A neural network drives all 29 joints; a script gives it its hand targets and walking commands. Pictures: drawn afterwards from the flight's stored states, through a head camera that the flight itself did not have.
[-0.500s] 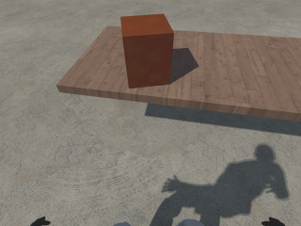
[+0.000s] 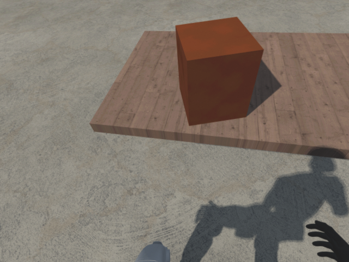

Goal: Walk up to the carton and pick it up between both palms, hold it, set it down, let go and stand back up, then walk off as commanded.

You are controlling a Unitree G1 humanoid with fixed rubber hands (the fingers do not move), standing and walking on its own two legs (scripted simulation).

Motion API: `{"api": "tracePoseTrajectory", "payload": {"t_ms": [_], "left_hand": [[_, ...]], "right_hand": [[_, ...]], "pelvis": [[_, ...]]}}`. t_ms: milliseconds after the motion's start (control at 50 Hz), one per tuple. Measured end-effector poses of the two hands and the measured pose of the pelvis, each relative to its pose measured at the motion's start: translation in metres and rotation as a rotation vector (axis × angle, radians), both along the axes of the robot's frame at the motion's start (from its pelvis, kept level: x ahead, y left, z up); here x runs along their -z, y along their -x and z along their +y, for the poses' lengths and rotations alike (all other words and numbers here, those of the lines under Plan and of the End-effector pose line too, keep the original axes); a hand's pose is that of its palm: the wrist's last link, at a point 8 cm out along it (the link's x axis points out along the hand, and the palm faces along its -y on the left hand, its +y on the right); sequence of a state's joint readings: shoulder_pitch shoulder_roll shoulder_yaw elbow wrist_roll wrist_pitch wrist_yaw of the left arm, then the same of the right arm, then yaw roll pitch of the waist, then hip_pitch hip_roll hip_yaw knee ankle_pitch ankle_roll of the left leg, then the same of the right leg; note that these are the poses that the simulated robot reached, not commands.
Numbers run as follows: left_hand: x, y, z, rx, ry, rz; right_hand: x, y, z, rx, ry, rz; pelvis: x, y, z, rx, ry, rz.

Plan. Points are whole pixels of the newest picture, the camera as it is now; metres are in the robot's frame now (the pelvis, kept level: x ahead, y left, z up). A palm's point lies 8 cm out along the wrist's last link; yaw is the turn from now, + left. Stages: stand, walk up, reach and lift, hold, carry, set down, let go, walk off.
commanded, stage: walk up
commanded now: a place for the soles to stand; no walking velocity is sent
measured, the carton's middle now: (212, 73) +0.68 -0.06 +0.05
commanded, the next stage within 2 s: none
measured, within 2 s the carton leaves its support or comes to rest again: neither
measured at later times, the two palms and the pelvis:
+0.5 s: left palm (63, 213) +0.25 +0.34 -0.06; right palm out of the picture +0.14 -0.27 -0.05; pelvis +0.07 +0.05 +0.03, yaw -5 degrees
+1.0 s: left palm (60, 232) +0.20 +0.32 -0.05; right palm out of the picture +0.13 -0.29 -0.06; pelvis +0.07 +0.03 +0.06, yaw -7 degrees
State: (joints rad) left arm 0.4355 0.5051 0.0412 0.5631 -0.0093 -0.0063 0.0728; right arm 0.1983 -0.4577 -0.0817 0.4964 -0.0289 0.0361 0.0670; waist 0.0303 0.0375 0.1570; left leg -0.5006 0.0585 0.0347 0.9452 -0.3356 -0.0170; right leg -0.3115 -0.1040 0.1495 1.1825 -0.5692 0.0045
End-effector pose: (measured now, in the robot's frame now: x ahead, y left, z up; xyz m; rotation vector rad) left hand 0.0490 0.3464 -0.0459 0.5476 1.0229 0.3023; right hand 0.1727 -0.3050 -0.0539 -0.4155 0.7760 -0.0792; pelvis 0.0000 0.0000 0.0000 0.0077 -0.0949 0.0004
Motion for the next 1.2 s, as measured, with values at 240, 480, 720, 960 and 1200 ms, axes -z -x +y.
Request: {"api": "tracePoseTrajectory", "payload": {"t_ms": [240, 480, 720, 960, 1200], "left_hand": [[0.016, -0.147, -0.005, 0.159, 0.134, -0.076], [0.016, -0.198, -0.006, 0.156, 0.201, -0.010], [0.011, -0.170, -0.007, 0.090, 0.182, 0.094], [0.003, -0.148, -0.025, 0.055, 0.216, 0.127], [0.001, -0.159, -0.032, 0.078, 0.212, 0.122]], "right_hand": [[0.015, 0.030, 0.027, 0.166, -0.002, 0.170], [0.000, 0.029, 0.037, 0.272, 0.011, 0.244], [-0.006, 0.019, 0.016, 0.312, -0.007, 0.255], [0.001, 0.036, 0.016, 0.344, -0.057, 0.287], [0.007, 0.072, 0.018, 0.407, -0.087, 0.361]], "pelvis": [[-0.009, -0.052, 0.033, 0.051, 0.010, -0.032], [-0.033, -0.074, 0.052, 0.093, 0.005, 0.011], [-0.045, -0.072, 0.039, 0.109, 0.006, 0.008], [-0.056, -0.070, 0.035, 0.119, -0.012, 0.033], [-0.058, -0.068, 0.029, 0.138, -0.009, 0.038]]}}
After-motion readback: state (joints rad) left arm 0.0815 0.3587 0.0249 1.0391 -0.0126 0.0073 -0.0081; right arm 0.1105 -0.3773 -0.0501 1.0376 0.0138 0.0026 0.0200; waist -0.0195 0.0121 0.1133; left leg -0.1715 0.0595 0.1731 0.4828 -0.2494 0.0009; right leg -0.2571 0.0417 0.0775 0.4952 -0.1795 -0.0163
